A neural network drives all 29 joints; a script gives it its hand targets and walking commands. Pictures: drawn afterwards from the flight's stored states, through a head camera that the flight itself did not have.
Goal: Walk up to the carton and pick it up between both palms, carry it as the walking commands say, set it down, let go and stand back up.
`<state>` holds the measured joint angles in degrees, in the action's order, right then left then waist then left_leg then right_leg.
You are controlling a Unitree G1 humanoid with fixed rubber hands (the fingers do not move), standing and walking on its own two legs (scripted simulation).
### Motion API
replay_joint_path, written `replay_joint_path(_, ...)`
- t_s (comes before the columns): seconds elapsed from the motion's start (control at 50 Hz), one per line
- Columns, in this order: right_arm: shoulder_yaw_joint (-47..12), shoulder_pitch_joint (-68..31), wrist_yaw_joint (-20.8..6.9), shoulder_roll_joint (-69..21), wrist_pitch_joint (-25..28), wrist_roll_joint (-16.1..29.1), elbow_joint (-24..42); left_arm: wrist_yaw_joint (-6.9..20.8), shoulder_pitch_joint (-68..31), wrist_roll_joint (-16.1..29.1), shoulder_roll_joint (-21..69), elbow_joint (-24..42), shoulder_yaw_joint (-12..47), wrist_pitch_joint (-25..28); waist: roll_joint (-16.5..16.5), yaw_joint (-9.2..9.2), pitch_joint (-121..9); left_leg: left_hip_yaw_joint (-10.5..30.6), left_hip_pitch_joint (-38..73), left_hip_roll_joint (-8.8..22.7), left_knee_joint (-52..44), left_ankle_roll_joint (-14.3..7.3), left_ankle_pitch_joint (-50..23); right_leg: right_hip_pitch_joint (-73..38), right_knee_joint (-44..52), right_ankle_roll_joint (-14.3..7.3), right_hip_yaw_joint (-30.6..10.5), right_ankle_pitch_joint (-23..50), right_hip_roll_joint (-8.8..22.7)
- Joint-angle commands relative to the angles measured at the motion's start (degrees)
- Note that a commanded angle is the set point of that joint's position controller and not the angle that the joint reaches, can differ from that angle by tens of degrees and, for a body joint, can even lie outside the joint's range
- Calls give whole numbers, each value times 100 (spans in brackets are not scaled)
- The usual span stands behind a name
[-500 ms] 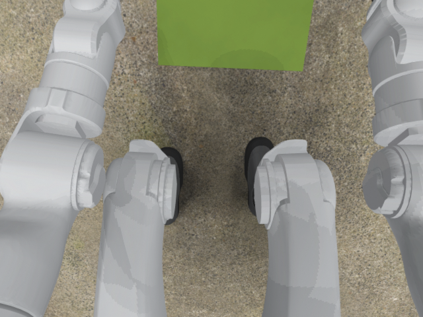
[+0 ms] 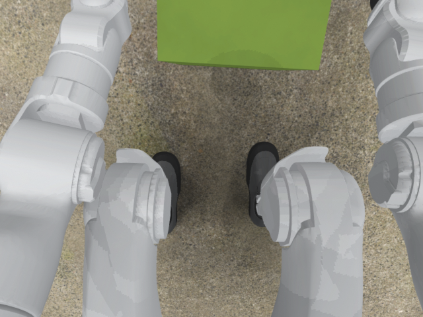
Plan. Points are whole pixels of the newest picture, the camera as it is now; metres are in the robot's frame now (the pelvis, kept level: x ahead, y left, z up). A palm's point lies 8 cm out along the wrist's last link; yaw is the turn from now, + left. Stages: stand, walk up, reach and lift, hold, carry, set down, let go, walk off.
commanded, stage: reach and lift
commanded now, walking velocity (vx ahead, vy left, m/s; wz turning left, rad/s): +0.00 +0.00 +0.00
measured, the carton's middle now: out of the picture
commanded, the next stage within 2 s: none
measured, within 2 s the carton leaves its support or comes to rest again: leaves its support in 1.06 s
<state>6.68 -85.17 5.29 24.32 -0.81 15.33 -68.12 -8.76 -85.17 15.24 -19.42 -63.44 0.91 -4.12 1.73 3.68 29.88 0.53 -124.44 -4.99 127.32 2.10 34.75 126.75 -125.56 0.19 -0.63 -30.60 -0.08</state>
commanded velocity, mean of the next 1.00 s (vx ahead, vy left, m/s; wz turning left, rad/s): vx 0.00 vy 0.00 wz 0.00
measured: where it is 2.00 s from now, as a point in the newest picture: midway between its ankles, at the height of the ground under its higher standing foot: (212, 201)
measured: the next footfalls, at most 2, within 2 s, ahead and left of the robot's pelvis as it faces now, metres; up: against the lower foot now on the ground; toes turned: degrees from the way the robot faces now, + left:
none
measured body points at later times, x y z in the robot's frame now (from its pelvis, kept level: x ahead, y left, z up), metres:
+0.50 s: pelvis +0.00 +0.00 +0.01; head +0.38 -0.03 +0.22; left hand +0.56 +0.09 -0.20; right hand +0.54 -0.20 -0.21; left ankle +0.11 +0.12 -0.33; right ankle +0.13 -0.12 -0.33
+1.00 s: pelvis +0.01 +0.00 -0.01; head +0.38 -0.03 +0.24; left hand +0.56 +0.09 -0.20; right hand +0.54 -0.20 -0.20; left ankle +0.11 +0.12 -0.33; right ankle +0.13 -0.12 -0.33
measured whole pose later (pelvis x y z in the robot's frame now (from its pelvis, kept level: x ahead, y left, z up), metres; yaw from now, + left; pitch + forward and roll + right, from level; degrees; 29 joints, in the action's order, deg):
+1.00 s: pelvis +0.01 +0.00 -0.01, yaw +1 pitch +33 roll +0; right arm 9.8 -84.4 5.3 17.8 -7.6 6.3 -65.4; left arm -9.0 -83.7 4.8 -11.6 -63.8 -8.9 -8.3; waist 4.0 4.5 24.6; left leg 0.9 -126.8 -7.2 129.3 2.8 35.7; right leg 128.3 -128.0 0.8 -1.1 -32.8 0.1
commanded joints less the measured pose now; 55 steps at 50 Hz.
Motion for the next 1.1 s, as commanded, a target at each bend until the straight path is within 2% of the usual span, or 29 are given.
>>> replay_joint_path(0.0,-28,-1532,-9,743,173,51,702,-20,-1680,-61,-614,601,-161,220,-26,159,-8326,-154,2714,143,-895,-1,-1677,-3926,800,160,71,2113,19)
replay_joint_path(0.2,-145,-1725,60,528,209,28,592,-24,-1917,-61,-293,556,-43,260,1,266,-8184,-170,2635,103,-900,22,-1555,-3962,863,140,44,2056,-35)
replay_joint_path(0.36,-167,-1814,169,233,260,-96,560,-90,-1997,-203,-103,542,-78,311,31,242,-8182,-206,2656,19,-910,53,-1652,-4066,891,154,24,2188,-122)
replay_joint_path(0.4,-216,-1840,181,139,268,-125,524,-81,-2027,-164,71,543,-12,315,40,280,-8153,-210,2646,-6,-913,66,-1687,-4107,914,142,20,2239,-136)
replay_joint_path(0.42,-180,-1818,190,132,278,-161,479,-73,-2038,-128,161,529,48,316,70,365,-8131,-194,2677,-15,-939,75,-1661,-4066,920,137,39,2197,-142)
replay_joint_path(0.44,-240,-1860,193,53,285,-157,530,-71,-2088,-152,204,569,42,328,55,332,-8129,-209,2664,-28,-925,77,-1670,-4101,948,128,16,2212,-153)
replay_joint_path(0.52,-320,-1883,159,-299,308,-168,460,-28,-2146,-102,604,549,209,341,108,403,-8110,-164,2763,-80,-976,82,-1737,-4069,935,117,51,2271,-185)
replay_joint_path(0.62,-587,-2399,-120,-1477,255,-203,545,217,-2611,-162,1749,644,428,320,134,410,-8036,-127,2748,-177,-991,58,-1795,-3910,915,81,73,2258,-251)
replay_joint_path(0.7,-858,-3134,-700,-3619,52,-360,841,801,-3279,-378,3863,748,590,179,193,491,-7840,-131,2570,-346,-912,12,-1668,-3677,825,3,140,2053,-380)
replay_joint_path(0.72,-935,-3360,-905,-4336,-36,-424,873,1007,-3519,-451,4610,758,641,94,223,571,-7718,-136,2438,-390,-907,0,-1548,-3584,803,-27,181,1932,-412)
replay_joint_path(0.76,-833,-3373,-1159,-4877,-193,-582,1003,1240,-3497,-647,5191,848,488,-14,280,643,-7542,-228,2257,-469,-854,-14,-1483,-3447,757,-56,262,1864,-452)
replay_joint_path(0.8,-836,-3331,-1352,-5271,-327,-659,1089,1406,-3485,-755,5556,981,412,-102,248,590,-7402,-325,2089,-506,-821,-39,-1393,-3394,734,-65,319,1790,-497)
replay_joint_path(0.86,-907,-3265,-1499,-5605,-413,-637,1372,1518,-3474,-736,5829,1262,440,-135,225,597,-7399,-343,2019,-543,-700,-91,-1582,-3415,613,-59,336,2032,-521)
replay_joint_path(0.94,-948,-3037,-1597,-5903,-498,-656,1534,1561,-3197,-735,6040,1301,373,-154,137,526,-7293,-368,1908,-579,-656,-136,-1791,-3344,593,-35,305,2260,-535)
replay_joint_path(1.0,-981,-2915,-1615,-6024,-524,-623,1653,1551,-3151,-721,6099,1395,375,-138,151,455,-7450,-411,1868,-584,-638,-138,-1909,-3464,588,-38,250,2481,-541)
replay_joint_path(1.08,-1075,-2939,-1601,-6117,-543,-594,1924,1497,-3224,-658,6220,1638,496,-126,122,468,-7961,-395,2008,-598,-668,-141,-2099,-3657,573,-15,272,2732,-554)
